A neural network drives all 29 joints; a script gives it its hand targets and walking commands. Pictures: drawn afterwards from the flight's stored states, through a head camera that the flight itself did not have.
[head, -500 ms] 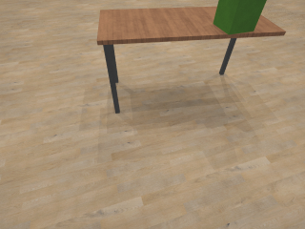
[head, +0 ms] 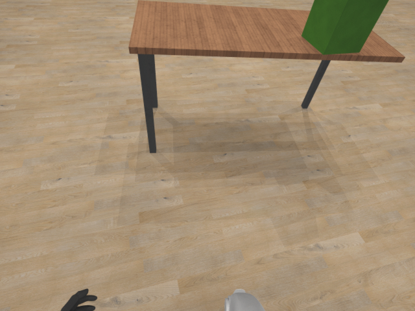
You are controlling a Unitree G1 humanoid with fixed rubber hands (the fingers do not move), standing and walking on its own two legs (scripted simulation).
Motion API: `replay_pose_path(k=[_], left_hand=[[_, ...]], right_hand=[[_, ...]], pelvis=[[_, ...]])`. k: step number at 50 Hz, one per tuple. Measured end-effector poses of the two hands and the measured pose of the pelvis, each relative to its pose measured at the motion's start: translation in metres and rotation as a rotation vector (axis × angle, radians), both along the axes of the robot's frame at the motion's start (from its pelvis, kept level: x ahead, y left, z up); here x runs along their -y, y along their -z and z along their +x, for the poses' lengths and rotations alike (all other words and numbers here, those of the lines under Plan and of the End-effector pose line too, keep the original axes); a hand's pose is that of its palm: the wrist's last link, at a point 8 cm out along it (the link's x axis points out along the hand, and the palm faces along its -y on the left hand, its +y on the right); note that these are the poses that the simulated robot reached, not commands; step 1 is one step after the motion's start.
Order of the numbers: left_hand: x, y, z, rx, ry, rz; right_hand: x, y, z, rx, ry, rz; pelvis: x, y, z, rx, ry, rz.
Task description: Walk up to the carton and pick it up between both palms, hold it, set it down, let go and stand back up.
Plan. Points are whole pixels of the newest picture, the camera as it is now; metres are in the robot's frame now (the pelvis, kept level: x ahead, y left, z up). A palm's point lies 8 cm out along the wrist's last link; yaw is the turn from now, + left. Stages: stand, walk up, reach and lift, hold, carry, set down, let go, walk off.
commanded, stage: walk up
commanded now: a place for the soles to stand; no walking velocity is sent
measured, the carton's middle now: (341, 17) +1.29 -0.69 +0.08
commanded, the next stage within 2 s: none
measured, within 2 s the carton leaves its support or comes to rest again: neither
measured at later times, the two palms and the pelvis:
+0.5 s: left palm (112, 302) +0.20 +0.18 -0.15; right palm (341, 238) +0.30 -0.34 -0.08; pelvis +0.18 -0.09 -0.01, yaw +6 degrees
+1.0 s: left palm (179, 198) +0.42 +0.04 -0.10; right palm (362, 190) +0.46 -0.50 -0.12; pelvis +0.36 -0.23 -0.01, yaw +5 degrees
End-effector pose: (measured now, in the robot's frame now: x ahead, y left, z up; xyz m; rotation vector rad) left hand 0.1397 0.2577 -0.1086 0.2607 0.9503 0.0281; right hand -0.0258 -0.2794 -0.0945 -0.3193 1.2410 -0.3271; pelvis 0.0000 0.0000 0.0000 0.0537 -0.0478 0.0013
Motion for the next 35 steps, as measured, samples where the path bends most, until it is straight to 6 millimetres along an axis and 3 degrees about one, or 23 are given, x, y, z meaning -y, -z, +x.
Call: replay_pose_path(k=[4,7,10,15,20,22,25,29,35], left_hand=[[0.040,-0.016,0.081,0.127,0.081,0.008],[0.057,-0.013,0.108,0.175,0.073,0.034],[0.059,-0.004,0.098,0.111,-0.009,0.047],[0.054,0.004,0.059,-0.018,-0.134,0.063],[0.054,0.022,0.036,-0.123,-0.211,0.033],[0.059,0.034,0.038,-0.161,-0.221,0.010],[0.077,0.039,0.057,-0.206,-0.196,-0.022],[0.104,0.030,0.099,-0.182,-0.154,-0.067],[0.142,0.013,0.174,-0.119,-0.098,-0.088]], right_hand=[[0.030,0.017,0.047,0.038,-0.009,0.029],[0.053,0.035,0.094,0.065,-0.046,0.050],[0.061,0.036,0.153,0.137,-0.098,0.067],[0.055,0.013,0.252,0.259,-0.235,0.085],[0.038,-0.012,0.319,0.345,-0.340,0.087],[0.041,-0.014,0.330,0.359,-0.353,0.062],[0.060,-0.019,0.325,0.301,-0.303,0.000],[0.090,-0.030,0.319,0.228,-0.241,-0.033],[0.134,-0.035,0.338,0.202,-0.219,-0.038]], pelvis=[[0.025,0.011,0.035,-0.003,0.014,-0.004],[0.046,0.026,0.060,0.001,0.011,-0.030],[0.057,0.027,0.079,0.003,-0.002,-0.054],[0.071,0.016,0.108,0.011,-0.046,-0.096],[0.081,0.012,0.141,0.002,-0.081,-0.111],[0.084,0.016,0.155,0.005,-0.084,-0.095],[0.093,0.011,0.177,0.005,-0.102,-0.080],[0.109,-0.002,0.206,0.004,-0.094,-0.055],[0.139,-0.010,0.248,-0.003,-0.077,-0.031]])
